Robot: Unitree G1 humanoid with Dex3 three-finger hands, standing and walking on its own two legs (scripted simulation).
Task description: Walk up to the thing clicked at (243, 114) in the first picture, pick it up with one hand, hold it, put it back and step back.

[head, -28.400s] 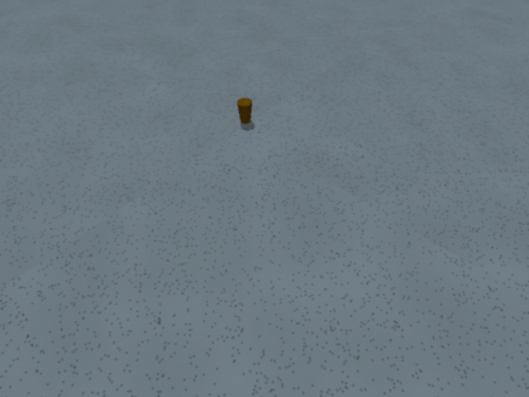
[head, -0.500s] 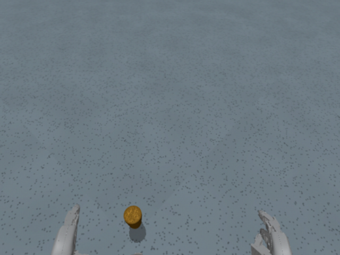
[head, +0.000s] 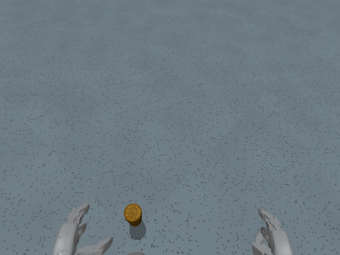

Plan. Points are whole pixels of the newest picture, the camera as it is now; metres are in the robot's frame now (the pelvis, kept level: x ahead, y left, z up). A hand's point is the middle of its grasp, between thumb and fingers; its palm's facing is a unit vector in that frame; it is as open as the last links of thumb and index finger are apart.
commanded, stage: stand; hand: left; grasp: from the side
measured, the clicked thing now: (134, 216) +0.41 +0.19 -0.66
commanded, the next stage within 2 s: none
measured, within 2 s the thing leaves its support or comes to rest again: neither
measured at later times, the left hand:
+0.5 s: hand out of the picture +0.05 +0.25 -0.11, palm faces +0.00 -0.94 -0.35, open 7.4 cm
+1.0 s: hand out of the picture +0.04 +0.25 -0.10, palm faces +0.00 -0.94 -0.35, open 7.4 cm
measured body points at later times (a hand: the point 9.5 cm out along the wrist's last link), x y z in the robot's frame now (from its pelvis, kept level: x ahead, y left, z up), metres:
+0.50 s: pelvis +0.00 +0.01 +0.05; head +0.01 +0.01 +0.50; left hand +0.05 +0.30 -0.09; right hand +0.08 -0.27 -0.09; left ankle +0.02 +0.12 -0.69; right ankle +0.01 -0.13 -0.69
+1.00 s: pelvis -0.01 +0.00 +0.06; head -0.01 +0.00 +0.51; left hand +0.04 +0.30 -0.08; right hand +0.05 -0.29 -0.08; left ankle +0.02 +0.12 -0.69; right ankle +0.01 -0.13 -0.69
